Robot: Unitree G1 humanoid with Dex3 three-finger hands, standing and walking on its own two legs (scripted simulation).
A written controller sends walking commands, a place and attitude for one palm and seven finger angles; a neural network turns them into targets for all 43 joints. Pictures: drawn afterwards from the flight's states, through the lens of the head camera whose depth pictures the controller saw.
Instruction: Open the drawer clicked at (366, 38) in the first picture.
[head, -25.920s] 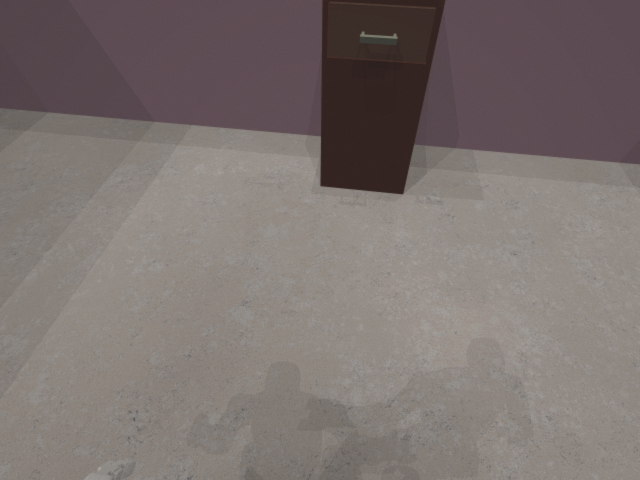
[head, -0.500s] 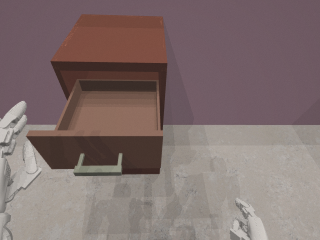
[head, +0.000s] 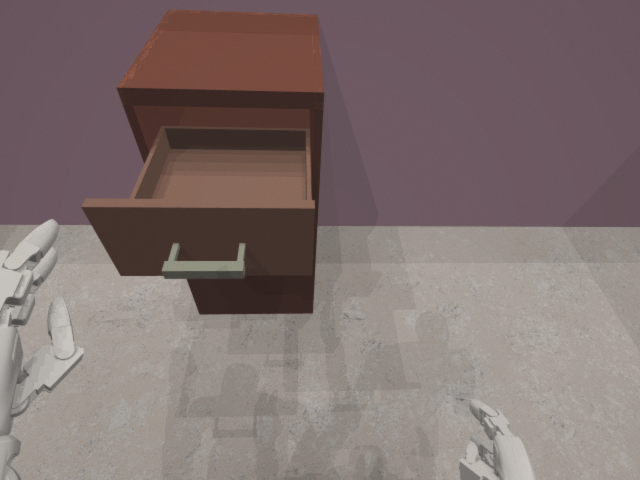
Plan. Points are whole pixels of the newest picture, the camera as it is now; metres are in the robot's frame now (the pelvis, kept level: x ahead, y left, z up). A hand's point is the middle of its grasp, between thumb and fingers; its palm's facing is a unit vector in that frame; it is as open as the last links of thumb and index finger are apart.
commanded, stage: stop stepping back and stand still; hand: left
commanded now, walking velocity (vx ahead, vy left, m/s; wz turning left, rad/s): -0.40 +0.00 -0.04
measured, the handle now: (206, 259) +0.46 +0.21 -0.04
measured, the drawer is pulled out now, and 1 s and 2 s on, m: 0.30 0.30 0.30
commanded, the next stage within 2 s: let the arm hang, fingers relaxed in 0.94 s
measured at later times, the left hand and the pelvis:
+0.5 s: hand out of the picture +0.10 +0.24 +0.15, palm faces +0.33 -0.86 -0.39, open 7.4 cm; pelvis -0.10 +0.01 -0.01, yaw +0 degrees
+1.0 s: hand out of the picture +0.09 +0.22 +0.15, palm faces +0.27 -0.86 -0.44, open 7.4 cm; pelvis -0.11 +0.00 -0.01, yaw -3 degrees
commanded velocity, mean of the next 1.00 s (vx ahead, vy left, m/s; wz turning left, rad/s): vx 0.12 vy -0.02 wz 0.00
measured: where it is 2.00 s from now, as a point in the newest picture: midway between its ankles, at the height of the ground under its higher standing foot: outside the picture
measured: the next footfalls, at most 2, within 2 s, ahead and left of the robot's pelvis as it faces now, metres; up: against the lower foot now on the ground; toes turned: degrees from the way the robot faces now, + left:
left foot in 0.08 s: -0.05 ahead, +0.11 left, +0.00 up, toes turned +2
right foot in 0.28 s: +0.00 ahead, -0.09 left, +0.00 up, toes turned -3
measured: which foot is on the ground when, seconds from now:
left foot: up 0.00-0.06, down 0.08-1.00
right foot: down 0.00-0.08, up 0.10-0.26, down 0.28-0.48, up 0.50-0.72, down 0.74-1.00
